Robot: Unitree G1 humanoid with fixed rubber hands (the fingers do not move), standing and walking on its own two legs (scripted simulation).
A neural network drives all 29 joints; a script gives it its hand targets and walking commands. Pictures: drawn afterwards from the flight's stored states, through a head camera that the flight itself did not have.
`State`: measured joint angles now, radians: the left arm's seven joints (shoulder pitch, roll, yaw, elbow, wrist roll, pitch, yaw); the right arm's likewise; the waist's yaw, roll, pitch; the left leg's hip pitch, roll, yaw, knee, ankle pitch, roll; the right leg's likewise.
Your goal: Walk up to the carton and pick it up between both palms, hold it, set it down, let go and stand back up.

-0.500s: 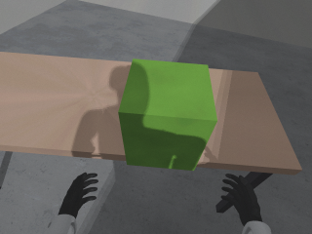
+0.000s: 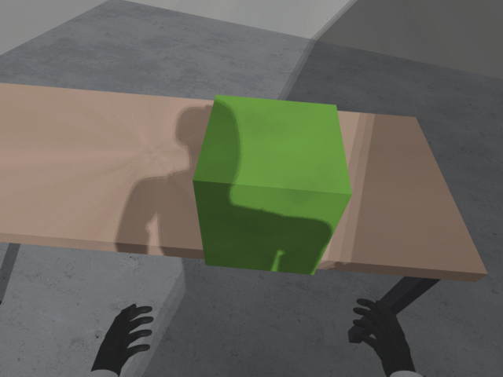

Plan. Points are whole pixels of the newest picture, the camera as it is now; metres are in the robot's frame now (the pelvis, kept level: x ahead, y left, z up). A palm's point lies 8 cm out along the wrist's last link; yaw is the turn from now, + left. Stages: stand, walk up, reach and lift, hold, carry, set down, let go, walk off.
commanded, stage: set down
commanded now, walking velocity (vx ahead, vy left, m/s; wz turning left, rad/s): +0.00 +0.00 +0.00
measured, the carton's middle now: (267, 189) +0.42 -0.03 +0.04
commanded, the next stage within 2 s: let go in 0.56 s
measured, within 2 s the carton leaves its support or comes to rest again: neither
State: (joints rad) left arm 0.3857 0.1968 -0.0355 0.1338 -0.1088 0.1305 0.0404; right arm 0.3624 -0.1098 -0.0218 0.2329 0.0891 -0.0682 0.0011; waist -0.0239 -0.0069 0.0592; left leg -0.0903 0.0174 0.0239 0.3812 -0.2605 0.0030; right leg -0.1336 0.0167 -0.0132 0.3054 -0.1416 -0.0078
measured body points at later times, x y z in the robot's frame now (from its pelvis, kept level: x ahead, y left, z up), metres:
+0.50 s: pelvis +0.00 +0.00 +0.00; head +0.02 +0.01 +0.45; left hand +0.17 +0.21 -0.08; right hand +0.17 -0.21 -0.07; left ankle -0.03 +0.11 -0.75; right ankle +0.02 -0.12 -0.75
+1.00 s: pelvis +0.01 -0.01 +0.00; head +0.03 +0.00 +0.45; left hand +0.17 +0.22 -0.10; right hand +0.16 -0.21 -0.10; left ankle -0.03 +0.11 -0.75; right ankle +0.02 -0.12 -0.75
